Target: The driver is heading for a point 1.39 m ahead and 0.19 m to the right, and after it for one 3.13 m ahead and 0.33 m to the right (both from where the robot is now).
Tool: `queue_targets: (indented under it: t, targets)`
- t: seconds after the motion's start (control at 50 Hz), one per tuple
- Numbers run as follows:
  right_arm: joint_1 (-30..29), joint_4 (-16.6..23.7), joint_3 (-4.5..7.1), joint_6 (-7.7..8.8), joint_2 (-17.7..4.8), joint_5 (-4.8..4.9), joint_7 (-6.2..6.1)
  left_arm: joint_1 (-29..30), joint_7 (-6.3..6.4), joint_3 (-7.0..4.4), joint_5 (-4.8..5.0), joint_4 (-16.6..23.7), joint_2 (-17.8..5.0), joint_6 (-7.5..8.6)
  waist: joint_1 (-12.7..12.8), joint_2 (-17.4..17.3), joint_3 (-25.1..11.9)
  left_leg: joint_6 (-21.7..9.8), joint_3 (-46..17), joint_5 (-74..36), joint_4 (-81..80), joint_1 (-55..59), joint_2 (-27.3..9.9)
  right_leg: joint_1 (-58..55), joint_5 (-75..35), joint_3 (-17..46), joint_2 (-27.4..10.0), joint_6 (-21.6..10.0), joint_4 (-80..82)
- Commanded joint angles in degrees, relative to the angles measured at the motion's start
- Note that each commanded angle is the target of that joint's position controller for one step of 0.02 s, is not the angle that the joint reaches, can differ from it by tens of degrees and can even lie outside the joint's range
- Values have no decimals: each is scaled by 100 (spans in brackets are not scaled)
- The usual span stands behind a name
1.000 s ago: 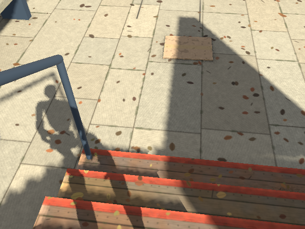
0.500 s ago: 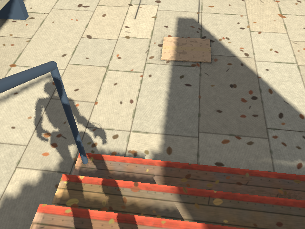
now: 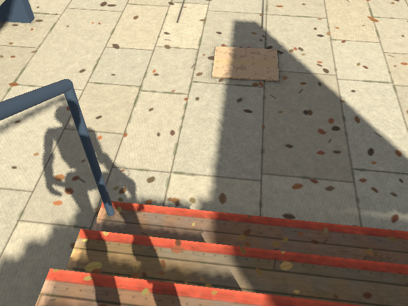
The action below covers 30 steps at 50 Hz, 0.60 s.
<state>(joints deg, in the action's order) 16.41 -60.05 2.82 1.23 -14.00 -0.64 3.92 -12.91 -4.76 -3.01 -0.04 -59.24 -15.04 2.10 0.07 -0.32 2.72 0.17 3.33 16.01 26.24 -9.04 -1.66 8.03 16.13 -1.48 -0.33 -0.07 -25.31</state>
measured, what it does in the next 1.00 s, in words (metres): stands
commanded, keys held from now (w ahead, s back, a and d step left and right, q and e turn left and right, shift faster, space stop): shift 1.00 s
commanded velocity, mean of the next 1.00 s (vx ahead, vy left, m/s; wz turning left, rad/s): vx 0.00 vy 0.00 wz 0.00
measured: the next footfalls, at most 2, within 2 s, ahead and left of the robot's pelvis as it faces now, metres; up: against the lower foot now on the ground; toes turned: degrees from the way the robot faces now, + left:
right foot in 1.78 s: +0.28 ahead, +0.02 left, -0.16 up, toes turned -10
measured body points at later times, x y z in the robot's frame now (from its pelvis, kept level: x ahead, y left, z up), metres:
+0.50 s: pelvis +0.00 -0.01 +0.00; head +0.01 -0.01 +0.45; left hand -0.01 +0.23 -0.15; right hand -0.04 -0.24 -0.15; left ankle -0.02 +0.12 -0.74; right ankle -0.03 -0.12 -0.74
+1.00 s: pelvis +0.00 -0.01 +0.00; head +0.01 -0.01 +0.45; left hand -0.05 +0.21 -0.15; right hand -0.07 -0.22 -0.16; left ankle -0.02 +0.12 -0.74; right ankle -0.03 -0.12 -0.74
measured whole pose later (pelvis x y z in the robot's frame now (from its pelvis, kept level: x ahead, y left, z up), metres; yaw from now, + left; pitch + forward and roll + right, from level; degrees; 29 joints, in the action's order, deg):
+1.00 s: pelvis +0.00 -0.01 +0.00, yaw +0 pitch -1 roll +0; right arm 22.8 -66.1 1.5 -0.4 -8.2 -0.8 3.6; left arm -21.9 -5.1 -2.0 0.2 -63.3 -8.9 1.0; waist -0.3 -0.5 1.7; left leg 1.0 3.3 14.6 24.3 -9.0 -2.7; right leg 7.7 14.3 -1.5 0.8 -0.9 -22.7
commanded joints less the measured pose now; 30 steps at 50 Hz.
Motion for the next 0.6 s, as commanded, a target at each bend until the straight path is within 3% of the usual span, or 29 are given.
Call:
queue_targets:
  t: [0.02, 0.6]
  targets:
    - [389, 64, 110, 11, -607, -3, -10, -232, 12, -114, 5, 128, -642, 33, -12, -31, 22, -8, 166, -1204, -478, -188, 97, -104, -1262, -61, 113, -100, 399]
    - [1022, -439, -7, -112, -91, -15, -30, -1142, -6, -12, 8, -243, -115, -70, -24, -25, 286, 53, 232, -966, -594, -314, 120, -71, -1242, -39, 170, -137, 599]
